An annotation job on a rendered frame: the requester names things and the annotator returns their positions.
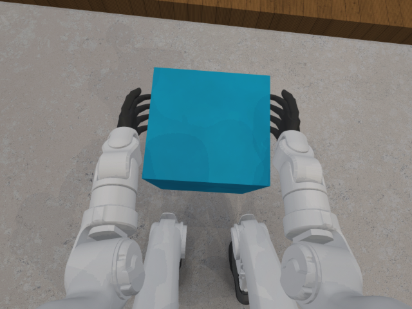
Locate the left robot thigh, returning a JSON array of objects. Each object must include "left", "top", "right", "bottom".
[{"left": 132, "top": 219, "right": 187, "bottom": 309}]

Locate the robot left shin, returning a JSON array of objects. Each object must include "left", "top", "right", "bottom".
[{"left": 149, "top": 212, "right": 178, "bottom": 237}]

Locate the left robot upper arm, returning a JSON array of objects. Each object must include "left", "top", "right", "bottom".
[{"left": 36, "top": 237, "right": 145, "bottom": 309}]

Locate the carton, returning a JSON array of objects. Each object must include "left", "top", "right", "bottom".
[{"left": 142, "top": 67, "right": 270, "bottom": 194}]

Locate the robot left hand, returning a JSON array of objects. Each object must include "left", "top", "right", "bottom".
[{"left": 117, "top": 88, "right": 151, "bottom": 135}]

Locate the right robot upper arm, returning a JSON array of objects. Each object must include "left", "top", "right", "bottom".
[{"left": 280, "top": 241, "right": 412, "bottom": 309}]

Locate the robot left forearm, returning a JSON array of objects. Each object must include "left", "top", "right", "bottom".
[{"left": 64, "top": 127, "right": 142, "bottom": 291}]

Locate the robot right hand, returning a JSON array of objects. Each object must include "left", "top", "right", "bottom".
[{"left": 270, "top": 89, "right": 301, "bottom": 140}]

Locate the robot right forearm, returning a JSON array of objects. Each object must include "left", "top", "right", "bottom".
[{"left": 272, "top": 130, "right": 363, "bottom": 286}]

